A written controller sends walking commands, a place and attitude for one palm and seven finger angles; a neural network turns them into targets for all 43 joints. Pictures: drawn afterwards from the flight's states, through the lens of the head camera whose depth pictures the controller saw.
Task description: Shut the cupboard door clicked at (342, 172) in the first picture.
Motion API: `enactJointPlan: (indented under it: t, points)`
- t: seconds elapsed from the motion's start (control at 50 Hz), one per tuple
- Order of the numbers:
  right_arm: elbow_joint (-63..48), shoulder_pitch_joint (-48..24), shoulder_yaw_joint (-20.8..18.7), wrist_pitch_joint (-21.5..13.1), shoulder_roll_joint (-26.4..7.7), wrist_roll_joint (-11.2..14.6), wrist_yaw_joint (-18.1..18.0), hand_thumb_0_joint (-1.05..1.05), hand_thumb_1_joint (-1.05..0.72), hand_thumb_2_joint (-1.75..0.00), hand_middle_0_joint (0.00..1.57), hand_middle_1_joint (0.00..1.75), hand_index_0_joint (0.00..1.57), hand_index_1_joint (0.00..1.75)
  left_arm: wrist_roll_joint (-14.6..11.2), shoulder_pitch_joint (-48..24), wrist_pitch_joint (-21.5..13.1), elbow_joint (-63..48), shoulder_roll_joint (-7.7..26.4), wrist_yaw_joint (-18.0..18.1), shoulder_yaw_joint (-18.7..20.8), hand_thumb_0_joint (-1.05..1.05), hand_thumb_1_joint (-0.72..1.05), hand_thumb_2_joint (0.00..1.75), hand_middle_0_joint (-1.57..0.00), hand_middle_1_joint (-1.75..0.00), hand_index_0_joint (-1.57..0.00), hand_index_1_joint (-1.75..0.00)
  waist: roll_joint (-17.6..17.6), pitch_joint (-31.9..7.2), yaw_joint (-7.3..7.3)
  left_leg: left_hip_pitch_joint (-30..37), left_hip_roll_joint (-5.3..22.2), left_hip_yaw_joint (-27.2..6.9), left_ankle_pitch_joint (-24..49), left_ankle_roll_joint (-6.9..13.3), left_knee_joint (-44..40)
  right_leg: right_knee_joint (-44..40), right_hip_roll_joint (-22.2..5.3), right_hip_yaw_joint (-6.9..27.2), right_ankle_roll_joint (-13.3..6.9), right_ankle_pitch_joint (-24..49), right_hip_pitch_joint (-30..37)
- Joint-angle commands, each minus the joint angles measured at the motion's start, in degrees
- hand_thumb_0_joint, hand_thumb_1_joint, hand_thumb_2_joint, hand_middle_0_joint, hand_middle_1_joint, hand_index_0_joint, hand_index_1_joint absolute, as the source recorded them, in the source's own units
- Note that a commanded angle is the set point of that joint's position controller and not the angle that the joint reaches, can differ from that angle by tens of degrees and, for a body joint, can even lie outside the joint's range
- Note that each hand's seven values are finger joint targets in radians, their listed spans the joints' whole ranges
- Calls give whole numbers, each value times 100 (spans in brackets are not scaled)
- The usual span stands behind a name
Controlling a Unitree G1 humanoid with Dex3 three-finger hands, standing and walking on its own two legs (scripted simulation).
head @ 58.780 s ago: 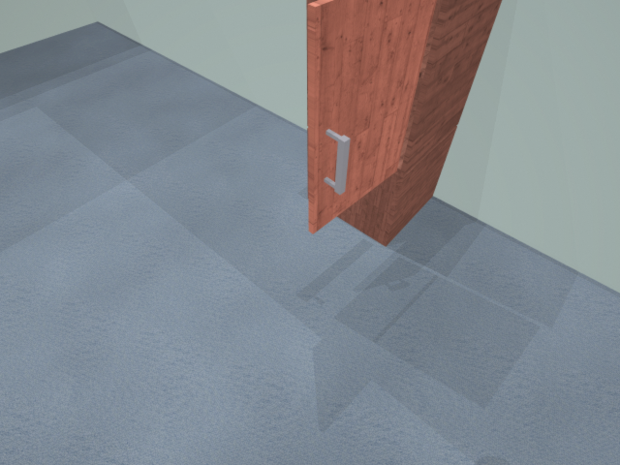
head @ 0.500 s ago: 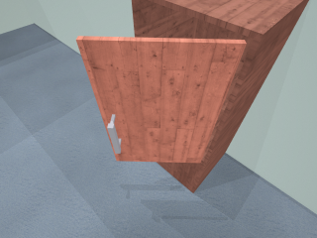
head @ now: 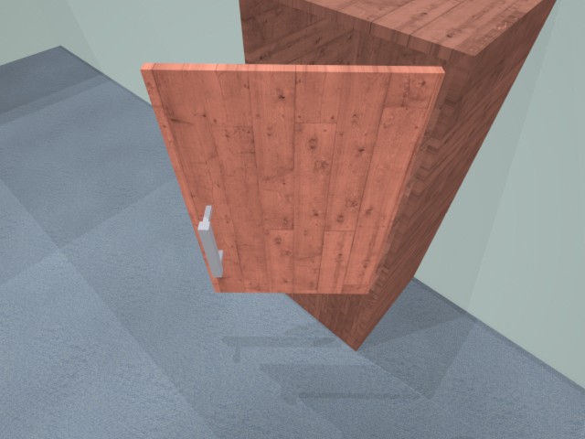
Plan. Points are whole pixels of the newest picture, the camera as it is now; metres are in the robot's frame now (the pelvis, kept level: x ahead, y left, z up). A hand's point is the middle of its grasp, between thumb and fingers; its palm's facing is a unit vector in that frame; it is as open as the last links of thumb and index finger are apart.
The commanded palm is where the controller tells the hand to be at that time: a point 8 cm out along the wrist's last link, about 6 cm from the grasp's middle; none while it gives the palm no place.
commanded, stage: look again from close up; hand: left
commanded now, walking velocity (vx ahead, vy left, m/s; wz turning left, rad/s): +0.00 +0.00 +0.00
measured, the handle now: (213, 243) +0.47 +0.18 -0.09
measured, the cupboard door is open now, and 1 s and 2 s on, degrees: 41 41 41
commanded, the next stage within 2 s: raise the hand and make a fist in 0.46 s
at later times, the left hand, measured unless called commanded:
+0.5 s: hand out of the picture +0.02 +0.20 -0.18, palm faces +0.00 -0.99 -0.17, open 7.3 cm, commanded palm none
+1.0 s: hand out of the picture +0.14 +0.20 -0.11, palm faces +0.09 -0.99 +0.04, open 6.1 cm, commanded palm +0.13 +0.24 -0.07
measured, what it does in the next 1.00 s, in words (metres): lowers itself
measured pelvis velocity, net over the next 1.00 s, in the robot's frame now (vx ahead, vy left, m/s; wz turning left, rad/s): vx -0.02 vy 0.00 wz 0.06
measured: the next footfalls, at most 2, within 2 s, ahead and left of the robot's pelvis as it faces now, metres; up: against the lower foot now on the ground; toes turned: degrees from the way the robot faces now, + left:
none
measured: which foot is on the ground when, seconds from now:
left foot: down 0.00-1.00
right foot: down 0.00-1.00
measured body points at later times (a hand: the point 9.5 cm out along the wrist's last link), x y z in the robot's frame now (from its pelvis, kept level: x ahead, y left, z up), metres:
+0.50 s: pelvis +0.01 +0.03 +0.00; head +0.03 +0.04 +0.45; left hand +0.02 +0.25 -0.16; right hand +0.02 -0.20 -0.15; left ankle +0.04 +0.10 -0.74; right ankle -0.03 -0.10 -0.74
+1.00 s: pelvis -0.02 +0.00 -0.10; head +0.03 +0.04 +0.34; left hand +0.13 +0.25 -0.11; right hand +0.23 -0.23 -0.12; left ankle +0.04 +0.10 -0.74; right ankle +0.02 -0.08 -0.74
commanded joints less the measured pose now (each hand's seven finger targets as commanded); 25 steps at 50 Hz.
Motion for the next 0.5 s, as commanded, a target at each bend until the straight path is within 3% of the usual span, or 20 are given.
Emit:
enactJointPlan:
  t: [0.0,0.06,0.14,0.18,0.22,0.28,0.42,0.48]
  points:
    - [-317,351,-73,-150,-402,-9,-23,0,-90,-90,20,30,20,30,14,95,-93,-387,646,78,129,0,90,90,-20,-30,-20,-30,-75,-74,19,263,380,-587,442,56,-403,-437,-762,724,-252,310,-452]
    - [-355,258,-74,-122,-462,-5,-31,0,-90,-90,20,30,20,30,6,226,-13,-352,586,56,114,0,90,90,-20,-30,-20,-30,-245,281,98,-30,383,-716,-144,114,-701,-423,-644,731,-177,-309,-597]
    - [-299,286,-69,-137,-476,0,-26,0,-90,-90,20,30,20,30,12,265,3,-358,610,53,114,0,90,90,-20,-30,-20,-30,-519,313,127,1,367,-737,-55,144,-849,-375,-652,692,-122,-182,-549]
    - [-249,267,-73,-151,-493,2,-29,0,-90,-90,20,30,20,30,7,289,12,-362,603,55,117,0,90,90,-20,-30,-20,-30,-495,270,157,56,393,-750,-46,163,-920,-374,-653,680,-99,-146,-517]
    - [-236,226,-68,-174,-517,1,-33,0,-90,-90,20,30,20,30,10,304,15,-367,636,53,125,0,90,90,-20,-30,-20,-30,-230,176,177,130,395,-774,142,179,-957,-325,-659,673,-83,75,-417]
    - [-214,175,-84,-176,-562,1,-36,0,-90,-90,20,30,20,30,11,274,39,-368,680,44,133,0,90,90,-20,-30,-20,-30,-162,141,187,179,433,-806,27,185,-1072,-331,-659,640,-57,57,-391]
    - [-152,79,-97,-226,-633,20,-61,0,-90,-90,20,30,20,30,20,228,34,-326,754,37,143,0,90,90,-20,-30,-20,-30,-138,-86,195,483,464,-719,751,199,-1010,-400,-729,634,-10,538,-192]
    - [-130,38,-104,-214,-680,22,-63,0,-90,-90,20,30,20,30,17,195,57,-292,778,27,140,0,90,90,-20,-30,-20,-30,-116,-55,181,539,488,-741,614,187,-1093,-436,-715,621,12,411,-246]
